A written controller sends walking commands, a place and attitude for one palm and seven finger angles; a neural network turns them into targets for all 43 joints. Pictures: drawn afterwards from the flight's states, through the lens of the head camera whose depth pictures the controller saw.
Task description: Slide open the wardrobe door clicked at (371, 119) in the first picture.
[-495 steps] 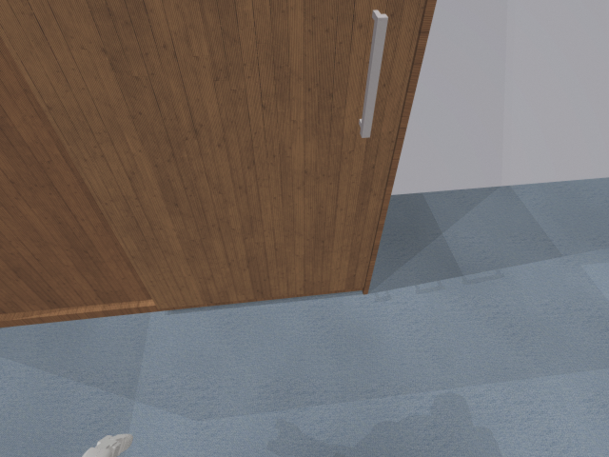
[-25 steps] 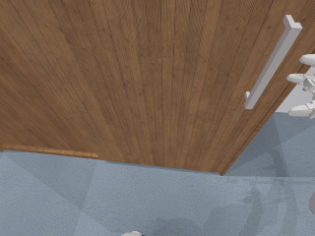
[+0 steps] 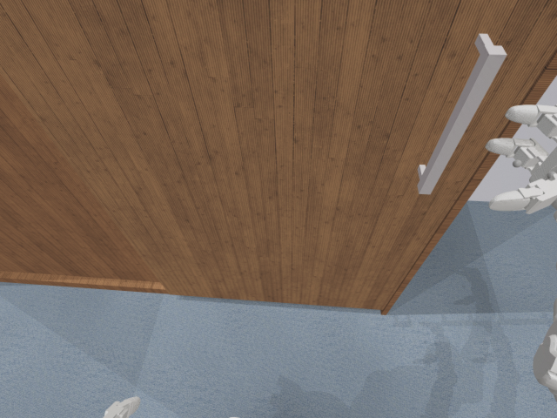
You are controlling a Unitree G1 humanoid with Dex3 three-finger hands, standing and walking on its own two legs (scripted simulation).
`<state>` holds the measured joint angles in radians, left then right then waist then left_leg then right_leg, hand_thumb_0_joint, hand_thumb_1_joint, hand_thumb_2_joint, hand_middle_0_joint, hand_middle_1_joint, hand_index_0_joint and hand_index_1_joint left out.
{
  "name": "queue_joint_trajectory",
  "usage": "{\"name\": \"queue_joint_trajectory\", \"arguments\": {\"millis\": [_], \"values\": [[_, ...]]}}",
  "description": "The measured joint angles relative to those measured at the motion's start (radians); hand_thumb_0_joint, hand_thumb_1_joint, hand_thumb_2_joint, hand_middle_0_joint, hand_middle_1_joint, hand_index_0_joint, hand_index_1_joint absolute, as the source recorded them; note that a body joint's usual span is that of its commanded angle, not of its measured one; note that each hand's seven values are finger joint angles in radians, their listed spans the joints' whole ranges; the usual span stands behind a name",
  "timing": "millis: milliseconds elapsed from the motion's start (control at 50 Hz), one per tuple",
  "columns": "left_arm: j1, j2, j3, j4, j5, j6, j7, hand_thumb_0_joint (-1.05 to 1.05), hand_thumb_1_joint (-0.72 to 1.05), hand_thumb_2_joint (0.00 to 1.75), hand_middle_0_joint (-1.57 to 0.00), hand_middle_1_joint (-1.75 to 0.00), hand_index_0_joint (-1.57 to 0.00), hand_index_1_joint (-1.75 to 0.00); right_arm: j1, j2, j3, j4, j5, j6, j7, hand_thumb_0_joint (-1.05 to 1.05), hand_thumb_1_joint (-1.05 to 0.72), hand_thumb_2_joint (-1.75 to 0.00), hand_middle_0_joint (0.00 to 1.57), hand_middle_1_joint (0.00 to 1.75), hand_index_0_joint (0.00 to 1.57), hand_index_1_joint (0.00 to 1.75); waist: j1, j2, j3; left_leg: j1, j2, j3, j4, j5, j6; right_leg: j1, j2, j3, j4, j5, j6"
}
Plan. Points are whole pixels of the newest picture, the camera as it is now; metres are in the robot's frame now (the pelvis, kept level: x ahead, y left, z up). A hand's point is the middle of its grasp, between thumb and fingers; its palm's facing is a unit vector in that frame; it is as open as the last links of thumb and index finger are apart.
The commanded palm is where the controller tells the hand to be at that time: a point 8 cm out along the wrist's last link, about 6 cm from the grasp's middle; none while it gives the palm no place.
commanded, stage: move the hooked fingers beside the handle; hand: right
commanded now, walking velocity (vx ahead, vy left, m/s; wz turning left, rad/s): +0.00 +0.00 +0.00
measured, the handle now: (449, 126) +0.52 -0.18 +0.14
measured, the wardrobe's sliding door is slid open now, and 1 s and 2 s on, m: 0.00 0.00 0.00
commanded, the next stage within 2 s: feel for the door with the fingertips in 0.16 s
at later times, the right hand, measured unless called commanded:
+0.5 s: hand (494, 158) +0.46 -0.23 +0.13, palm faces -0.06 +1.00 +0.02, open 14.0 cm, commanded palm +0.44 -0.27 +0.14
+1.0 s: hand (486, 149) +0.47 -0.22 +0.14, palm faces -0.05 +1.00 +0.02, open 14.0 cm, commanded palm +0.45 -0.26 +0.14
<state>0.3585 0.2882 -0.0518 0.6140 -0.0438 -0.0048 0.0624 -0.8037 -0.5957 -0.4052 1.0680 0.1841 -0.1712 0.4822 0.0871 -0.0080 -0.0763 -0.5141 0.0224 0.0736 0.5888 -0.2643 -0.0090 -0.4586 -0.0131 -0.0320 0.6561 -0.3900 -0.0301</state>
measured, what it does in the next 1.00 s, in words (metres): stands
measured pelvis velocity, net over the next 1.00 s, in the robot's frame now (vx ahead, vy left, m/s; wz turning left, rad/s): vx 0.00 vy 0.00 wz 0.00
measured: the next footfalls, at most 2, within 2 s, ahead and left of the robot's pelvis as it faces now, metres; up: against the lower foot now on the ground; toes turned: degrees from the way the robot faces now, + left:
none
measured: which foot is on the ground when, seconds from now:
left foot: down 0.00-1.00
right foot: down 0.00-1.00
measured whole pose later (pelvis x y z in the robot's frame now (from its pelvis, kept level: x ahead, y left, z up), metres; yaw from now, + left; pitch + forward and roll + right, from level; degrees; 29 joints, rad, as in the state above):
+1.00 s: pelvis +0.00 +0.00 +0.00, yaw +0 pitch +12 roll +2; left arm 0.37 0.28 -0.05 0.64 -0.04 0.00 0.06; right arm -0.88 -0.55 -0.37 1.11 0.17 -0.19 0.40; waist 0.10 -0.01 -0.07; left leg -0.53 0.02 0.07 0.60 -0.27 -0.01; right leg -0.48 -0.02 -0.03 0.67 -0.39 -0.03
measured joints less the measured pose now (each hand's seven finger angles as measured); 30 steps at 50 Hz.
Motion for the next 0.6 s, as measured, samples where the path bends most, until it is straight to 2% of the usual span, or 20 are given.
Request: {"name": "queue_joint_trajectory", "arguments": {"millis": [160, 320, 600], "values": [[0.012, 0.004, 0.000, -0.002, 0.000, 0.006, 0.004, 0.01, 0.91, 0.90, -0.20, -0.30, -0.20, -0.30, -0.011, -0.018, -0.017, 0.016, -0.009, -0.025, 0.000, -0.01, 0.50, -0.30, 0.30, 1.20, 0.30, 1.20, 0.013, 0.005, 0.010, -0.018, -0.004, -0.002, 0.010, 0.001, 0.003, -0.017, -0.004, -0.002, 0.010, 0.000, 0.003], [0.045, 0.006, 0.004, 0.016, -0.001, 0.013, 0.004, 0.01, 0.91, 0.90, -0.20, -0.30, -0.20, -0.30, -0.017, -0.023, -0.008, 0.015, 0.001, -0.020, 0.001, -0.01, 0.50, -0.30, 0.30, 1.20, 0.30, 1.20, 0.019, 0.001, 0.011, -0.023, -0.006, -0.004, 0.006, 0.003, 0.004, -0.021, -0.005, -0.003, 0.007, 0.001, 0.003], [0.044, -0.007, 0.011, 0.009, 0.002, 0.013, -0.008, 0.01, 0.91, 0.90, -0.20, -0.30, -0.20, -0.30, 0.033, 0.054, 0.006, -0.068, -0.002, -0.003, -0.060, -0.01, 0.50, -0.30, 0.30, 1.20, 0.30, 1.20, 0.020, -0.003, 0.001, -0.009, -0.011, -0.014, -0.006, 0.004, 0.003, -0.001, -0.009, -0.013, -0.007, -0.002, 0.003]]}}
